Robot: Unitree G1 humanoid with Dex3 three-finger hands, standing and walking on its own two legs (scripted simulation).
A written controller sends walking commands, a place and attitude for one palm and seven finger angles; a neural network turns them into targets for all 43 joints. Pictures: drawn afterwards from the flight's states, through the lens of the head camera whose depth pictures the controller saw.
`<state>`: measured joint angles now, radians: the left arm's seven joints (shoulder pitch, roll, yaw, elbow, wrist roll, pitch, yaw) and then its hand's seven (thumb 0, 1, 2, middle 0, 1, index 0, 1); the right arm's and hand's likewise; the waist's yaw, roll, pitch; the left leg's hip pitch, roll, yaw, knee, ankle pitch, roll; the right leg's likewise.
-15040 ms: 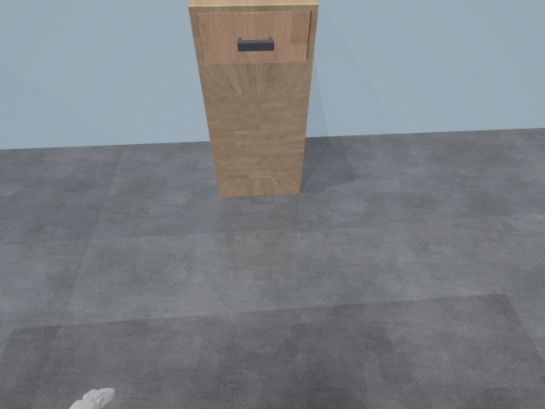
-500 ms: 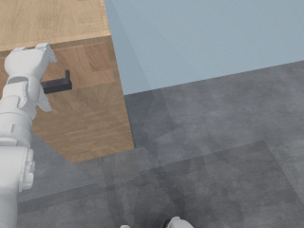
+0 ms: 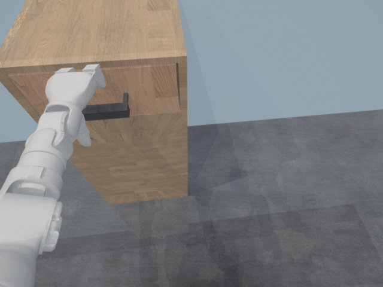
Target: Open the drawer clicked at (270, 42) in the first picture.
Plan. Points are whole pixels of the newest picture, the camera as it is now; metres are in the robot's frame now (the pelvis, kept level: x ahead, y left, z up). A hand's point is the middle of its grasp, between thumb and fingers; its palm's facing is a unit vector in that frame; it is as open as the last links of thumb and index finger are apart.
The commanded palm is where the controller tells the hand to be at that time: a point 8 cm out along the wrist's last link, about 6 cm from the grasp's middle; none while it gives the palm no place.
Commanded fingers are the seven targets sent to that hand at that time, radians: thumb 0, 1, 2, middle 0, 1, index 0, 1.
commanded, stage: move the hooked fingers above the handle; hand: left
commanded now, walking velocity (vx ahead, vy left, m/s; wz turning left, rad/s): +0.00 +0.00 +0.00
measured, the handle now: (103, 105) +0.52 +0.22 +0.04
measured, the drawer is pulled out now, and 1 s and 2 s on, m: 0.00 0.00 0.00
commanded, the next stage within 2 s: lower the fingers behind the handle in 0.32 s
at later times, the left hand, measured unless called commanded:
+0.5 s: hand (94, 106) +0.47 +0.21 +0.09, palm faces -0.06 -0.01 -1.00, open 13.8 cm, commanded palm +0.46 +0.22 +0.14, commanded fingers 0.00 -0.50 0.30 -0.30 -1.20 -0.30 -1.20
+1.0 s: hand (96, 116) +0.47 +0.22 +0.05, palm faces -0.12 +0.00 -0.99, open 13.8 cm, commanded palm +0.46 +0.22 +0.11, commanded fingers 0.00 -0.50 0.30 -0.30 -1.20 -0.30 -1.20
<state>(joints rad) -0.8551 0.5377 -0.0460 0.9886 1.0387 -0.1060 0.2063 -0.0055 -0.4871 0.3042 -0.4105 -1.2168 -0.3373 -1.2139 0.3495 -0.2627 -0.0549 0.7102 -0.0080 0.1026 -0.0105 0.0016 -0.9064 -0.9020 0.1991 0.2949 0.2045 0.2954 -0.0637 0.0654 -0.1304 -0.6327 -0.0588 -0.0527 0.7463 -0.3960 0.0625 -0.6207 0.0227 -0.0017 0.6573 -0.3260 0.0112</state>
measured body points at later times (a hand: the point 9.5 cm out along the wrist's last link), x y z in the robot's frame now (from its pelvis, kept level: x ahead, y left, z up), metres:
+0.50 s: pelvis -0.01 -0.02 +0.01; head +0.06 -0.04 +0.45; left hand +0.47 +0.21 +0.14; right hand +0.01 -0.30 -0.12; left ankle -0.03 +0.07 -0.71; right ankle -0.01 -0.14 -0.71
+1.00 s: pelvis -0.01 -0.03 +0.00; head +0.08 -0.04 +0.44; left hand +0.47 +0.22 +0.11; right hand +0.01 -0.31 -0.13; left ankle -0.03 +0.07 -0.71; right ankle -0.01 -0.14 -0.71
